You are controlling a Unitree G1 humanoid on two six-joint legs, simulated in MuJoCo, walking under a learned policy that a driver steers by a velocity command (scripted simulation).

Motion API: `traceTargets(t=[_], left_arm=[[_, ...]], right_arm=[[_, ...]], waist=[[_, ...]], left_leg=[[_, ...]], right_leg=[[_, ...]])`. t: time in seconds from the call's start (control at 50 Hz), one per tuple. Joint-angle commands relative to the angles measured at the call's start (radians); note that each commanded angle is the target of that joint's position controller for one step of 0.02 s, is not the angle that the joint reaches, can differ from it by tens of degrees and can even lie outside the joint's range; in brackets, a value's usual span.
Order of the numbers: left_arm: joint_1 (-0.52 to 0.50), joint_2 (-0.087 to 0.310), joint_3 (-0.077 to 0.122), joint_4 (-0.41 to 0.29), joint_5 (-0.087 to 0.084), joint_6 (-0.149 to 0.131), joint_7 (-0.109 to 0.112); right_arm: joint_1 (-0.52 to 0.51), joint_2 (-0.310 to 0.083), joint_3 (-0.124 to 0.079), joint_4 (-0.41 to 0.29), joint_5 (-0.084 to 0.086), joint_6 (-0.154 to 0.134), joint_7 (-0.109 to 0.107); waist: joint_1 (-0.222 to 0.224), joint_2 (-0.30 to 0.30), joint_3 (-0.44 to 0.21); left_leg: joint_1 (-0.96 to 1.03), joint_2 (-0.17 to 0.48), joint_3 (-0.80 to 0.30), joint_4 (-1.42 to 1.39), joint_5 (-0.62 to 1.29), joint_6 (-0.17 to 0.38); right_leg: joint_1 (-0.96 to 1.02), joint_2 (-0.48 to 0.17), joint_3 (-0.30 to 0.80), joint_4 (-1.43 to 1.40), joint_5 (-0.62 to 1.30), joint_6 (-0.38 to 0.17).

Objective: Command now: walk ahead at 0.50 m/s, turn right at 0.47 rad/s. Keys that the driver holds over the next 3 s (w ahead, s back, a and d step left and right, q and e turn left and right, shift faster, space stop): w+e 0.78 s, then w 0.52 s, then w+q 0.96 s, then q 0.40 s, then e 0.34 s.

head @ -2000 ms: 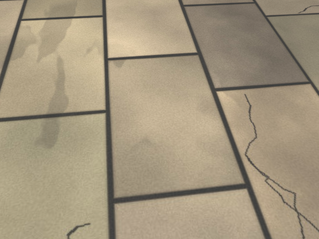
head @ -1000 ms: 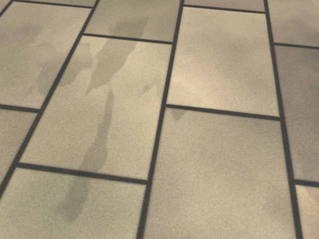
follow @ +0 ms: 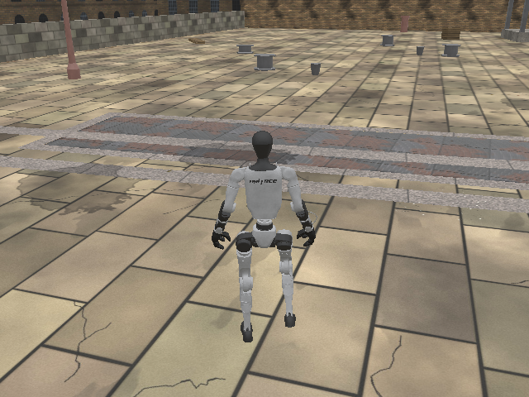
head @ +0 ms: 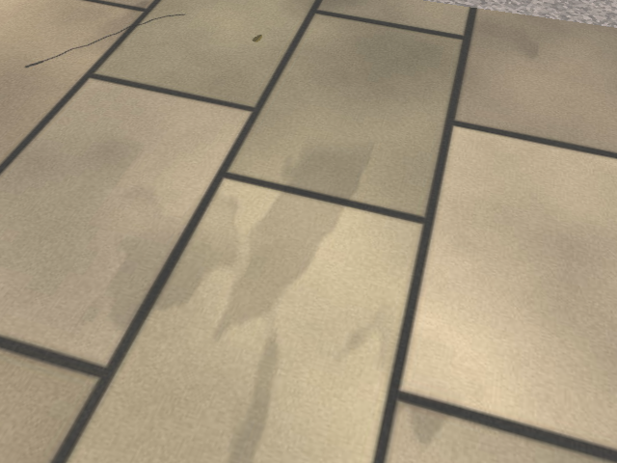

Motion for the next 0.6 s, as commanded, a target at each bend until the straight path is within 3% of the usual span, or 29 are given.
traceTargets(t=[0.02,0.12,0.18,0.22,0.26,0.28,0.3,0.32,0.34,0.36,0.38,0.4,0.42,0.44,0.5,0.6], left_arm=[[0.006,0.015,0.005,-0.074,0.004,0.011,-0.004],[-0.151,-0.006,-0.010,-0.129,0.011,0.005,-0.037],[-0.229,0.005,-0.010,-0.172,0.010,0.007,-0.051],[-0.250,0.021,-0.005,-0.195,0.011,0.009,-0.059],[-0.187,0.054,0.014,-0.199,0.012,0.013,-0.060],[-0.062,0.088,0.037,-0.170,0.008,0.015,-0.056],[0.111,0.158,0.075,-0.121,0.006,0.020,-0.042],[0.187,0.273,0.103,-0.106,0.001,0.028,-0.019],[0.156,0.306,0.093,-0.150,0.008,0.008,-0.029],[0.157,0.210,0.067,-0.148,0.012,-0.006,-0.038],[0.125,0.170,0.055,-0.141,0.011,-0.017,-0.038],[0.055,0.139,0.045,-0.152,0.009,-0.020,-0.035],[-0.002,0.103,0.032,-0.167,0.017,-0.019,-0.031],[-0.027,0.099,0.029,-0.184,0.029,-0.020,-0.027],[-0.016,0.113,0.034,-0.182,0.022,-0.027,-0.010],[0.062,0.130,0.040,-0.154,0.010,-0.020,0.013]], right_arm=[[-0.053,-0.123,-0.034,-0.047,-0.004,-0.026,-0.012],[-0.013,-0.173,-0.049,-0.012,0.006,-0.014,-0.027],[0.025,-0.198,-0.059,0.012,0.022,0.001,-0.028],[0.034,-0.216,-0.066,0.024,0.033,0.014,-0.028],[0.022,-0.248,-0.073,0.023,0.041,0.029,-0.032],[0.006,-0.253,-0.073,0.021,0.046,0.039,-0.034],[0.019,-0.229,-0.061,0.016,0.040,0.040,-0.037],[0.057,-0.127,-0.029,-0.022,-0.004,0.029,-0.037],[0.080,-0.079,-0.001,-0.065,0.004,-0.011,-0.027],[-0.049,-0.173,-0.023,-0.084,0.047,-0.036,-0.015],[-0.086,-0.172,-0.020,-0.096,0.056,-0.050,-0.012],[-0.085,-0.163,-0.020,-0.079,0.032,-0.054,-0.022],[-0.075,-0.173,-0.028,-0.070,0.009,-0.046,-0.029],[-0.058,-0.176,-0.032,-0.071,0.007,-0.033,-0.026],[-0.070,-0.139,-0.026,-0.078,-0.003,-0.007,-0.026],[-0.254,-0.093,-0.004,-0.128,0.002,-0.009,-0.014]], waist=[[0.030,0.122,0.012],[-0.022,0.099,0.056],[-0.044,0.099,0.083],[-0.039,0.108,0.083],[0.011,0.140,0.019],[0.087,0.134,-0.049],[0.164,0.101,-0.141],[0.136,-0.124,-0.204],[0.082,-0.203,-0.375],[0.142,-0.054,-0.315],[0.122,-0.042,-0.194],[0.075,0.036,-0.127],[0.035,0.034,-0.085],[0.008,-0.001,-0.078],[-0.005,0.020,-0.061],[0.063,-0.021,-0.011]], left_leg=[[0.062,0.292,-0.161,-0.218,0.226,0.180],[0.095,0.272,-0.005,-0.228,0.225,0.143],[0.179,0.298,0.030,-0.203,0.231,0.125],[0.240,0.313,0.053,-0.146,0.339,0.108],[0.267,0.306,0.087,0.010,0.687,0.085],[0.242,0.277,0.118,0.185,0.811,0.063],[0.104,0.234,0.139,0.427,0.737,0.022],[-0.264,0.136,0.138,0.794,0.085,-0.040],[-0.526,-0.036,-0.108,1.028,-0.434,-0.065],[-0.637,0.019,-0.209,1.062,-0.363,-0.043],[-0.664,0.059,-0.193,1.001,-0.274,-0.017],[-0.601,0.103,-0.196,0.914,-0.199,-0.012],[-0.528,0.127,-0.196,0.842,-0.152,-0.015],[-0.463,0.136,-0.203,0.815,-0.127,-0.022],[-0.426,0.120,-0.178,0.686,-0.058,-0.059],[-0.397,0.054,-0.172,0.323,0.232,-0.083]], right_leg=[[-0.117,-0.054,0.062,-0.058,0.115,0.014],[-0.075,-0.028,-0.011,-0.333,0.314,-0.006],[-0.083,-0.018,-0.045,-0.420,0.267,-0.034],[-0.068,0.005,-0.080,-0.454,0.182,-0.064],[0.068,0.076,-0.146,-0.463,0.078,-0.105],[0.235,0.130,-0.178,-0.510,0.091,-0.134],[0.514,0.162,-0.151,-0.548,0.144,-0.173],[0.810,-0.073,0.252,-0.587,0.142,-0.277],[0.993,-0.249,0.802,-0.779,-0.052,-0.448],[0.970,-0.232,0.724,-0.838,-0.069,-0.382],[0.848,-0.197,0.574,-0.831,-0.013,-0.343],[0.698,-0.150,0.462,-0.825,0.078,-0.304],[0.577,-0.117,0.384,-0.841,0.177,-0.286],[0.494,-0.104,0.362,-0.861,0.247,-0.293],[0.400,-0.063,0.270,-0.893,0.353,-0.295],[0.368,-0.004,0.211,-0.887,0.262,-0.232]])
Next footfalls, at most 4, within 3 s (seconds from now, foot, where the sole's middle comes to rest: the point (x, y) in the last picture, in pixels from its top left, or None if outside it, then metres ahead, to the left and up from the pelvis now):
0.30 right None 0.30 -0.17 -0.78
0.80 left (342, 403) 0.63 -0.08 -0.78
1.30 right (492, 368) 0.72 -0.44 -0.78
1.84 left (437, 245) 1.09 -0.37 -0.78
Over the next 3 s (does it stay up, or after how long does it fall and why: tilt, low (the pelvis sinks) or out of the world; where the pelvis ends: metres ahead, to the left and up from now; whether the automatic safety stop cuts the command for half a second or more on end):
stays up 1.31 -0.48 -0.01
